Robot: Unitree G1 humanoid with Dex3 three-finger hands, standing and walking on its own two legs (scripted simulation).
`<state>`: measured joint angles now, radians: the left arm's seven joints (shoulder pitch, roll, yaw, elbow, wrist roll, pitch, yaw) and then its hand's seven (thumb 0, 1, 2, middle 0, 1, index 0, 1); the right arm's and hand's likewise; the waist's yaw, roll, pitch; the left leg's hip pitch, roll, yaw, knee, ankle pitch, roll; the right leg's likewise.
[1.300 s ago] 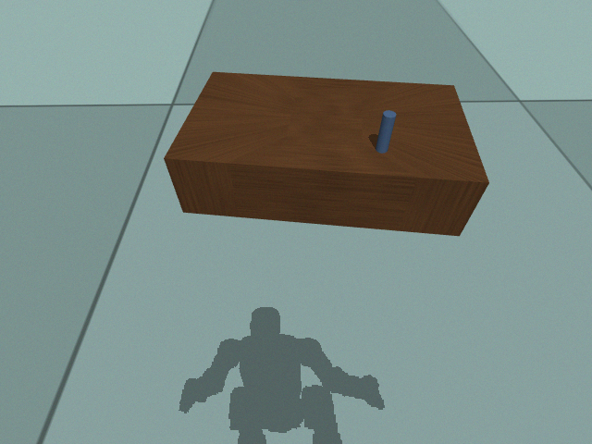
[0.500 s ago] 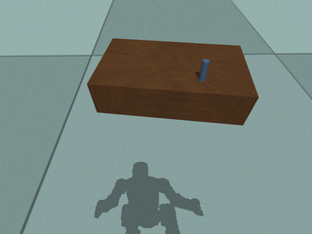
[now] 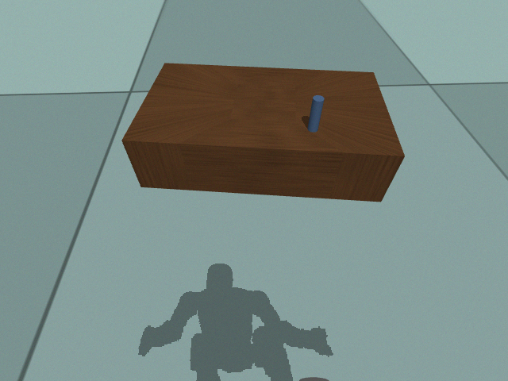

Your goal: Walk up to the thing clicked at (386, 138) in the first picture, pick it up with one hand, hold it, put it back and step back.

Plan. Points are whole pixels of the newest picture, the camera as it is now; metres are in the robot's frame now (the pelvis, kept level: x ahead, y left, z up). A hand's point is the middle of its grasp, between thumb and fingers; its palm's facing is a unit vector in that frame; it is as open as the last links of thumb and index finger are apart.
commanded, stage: walk up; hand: right
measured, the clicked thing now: (315, 114) +1.24 -0.30 -0.36
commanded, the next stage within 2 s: none
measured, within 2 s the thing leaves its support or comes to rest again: neither
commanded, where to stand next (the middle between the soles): +0.76 -0.09 m, yaw +0 degrees
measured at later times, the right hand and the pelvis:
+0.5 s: hand (415, 306) +0.27 -0.31 -0.14, palm faces -0.02 +0.91 -0.42, open 7.4 cm; pelvis +0.17 -0.03 -0.02, yaw -1 degrees
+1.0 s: hand (409, 241) +0.43 -0.37 -0.16, palm faces -0.01 +0.94 -0.34, open 7.4 cm; pelvis +0.38 -0.09 -0.01, yaw -1 degrees
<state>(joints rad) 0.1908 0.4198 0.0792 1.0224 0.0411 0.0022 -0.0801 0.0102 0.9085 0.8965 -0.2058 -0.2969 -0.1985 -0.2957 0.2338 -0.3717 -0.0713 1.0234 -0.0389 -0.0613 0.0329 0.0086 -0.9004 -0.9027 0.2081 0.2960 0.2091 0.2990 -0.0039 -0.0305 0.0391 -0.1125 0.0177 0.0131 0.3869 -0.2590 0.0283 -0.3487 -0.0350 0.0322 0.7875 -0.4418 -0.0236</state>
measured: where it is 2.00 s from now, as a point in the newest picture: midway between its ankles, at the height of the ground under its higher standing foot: (278, 257)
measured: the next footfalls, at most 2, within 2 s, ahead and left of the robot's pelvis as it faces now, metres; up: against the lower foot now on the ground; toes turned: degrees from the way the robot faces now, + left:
right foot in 0.10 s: +0.12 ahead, -0.18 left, +0.00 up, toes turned -3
left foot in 0.42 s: +0.29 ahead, +0.09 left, +0.00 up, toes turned +5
